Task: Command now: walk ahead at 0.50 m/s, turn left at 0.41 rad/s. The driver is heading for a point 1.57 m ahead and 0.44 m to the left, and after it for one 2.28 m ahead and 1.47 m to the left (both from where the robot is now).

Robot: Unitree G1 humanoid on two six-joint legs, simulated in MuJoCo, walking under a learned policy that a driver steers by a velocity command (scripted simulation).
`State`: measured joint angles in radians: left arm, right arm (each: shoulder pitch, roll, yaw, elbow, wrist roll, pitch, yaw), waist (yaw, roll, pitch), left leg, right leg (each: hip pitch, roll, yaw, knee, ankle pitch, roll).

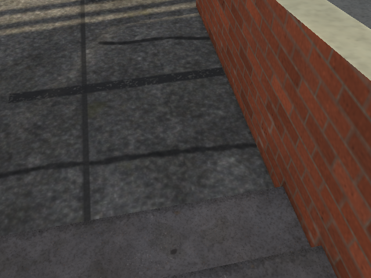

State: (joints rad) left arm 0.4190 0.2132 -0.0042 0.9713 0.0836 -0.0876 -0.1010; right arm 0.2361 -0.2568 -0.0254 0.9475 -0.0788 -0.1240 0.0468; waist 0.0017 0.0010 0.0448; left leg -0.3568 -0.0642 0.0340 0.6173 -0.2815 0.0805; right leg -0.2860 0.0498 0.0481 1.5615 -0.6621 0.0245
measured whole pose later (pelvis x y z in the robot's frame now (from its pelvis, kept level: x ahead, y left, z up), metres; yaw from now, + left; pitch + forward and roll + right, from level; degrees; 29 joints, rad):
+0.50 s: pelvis +0.31 -0.03 -0.09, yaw +18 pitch +1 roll -2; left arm 0.26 0.22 0.00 0.87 0.06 -0.08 -0.03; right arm 0.40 -0.21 -0.01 0.96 -0.08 -0.08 0.05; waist -0.03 0.03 0.00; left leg -0.63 0.00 -0.08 1.50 -0.33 0.04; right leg -0.27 0.03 -0.10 0.48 -0.22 -0.06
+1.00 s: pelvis +0.56 +0.17 -0.18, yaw +29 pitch +0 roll -6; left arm 0.72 0.13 0.00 1.19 0.10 -0.06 -0.04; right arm -0.06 -0.18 0.01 0.86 -0.07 -0.06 0.07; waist 0.17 0.09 0.02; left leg -0.38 0.11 0.00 0.39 0.09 0.06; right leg 0.23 -0.05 -0.21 0.64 -0.73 0.06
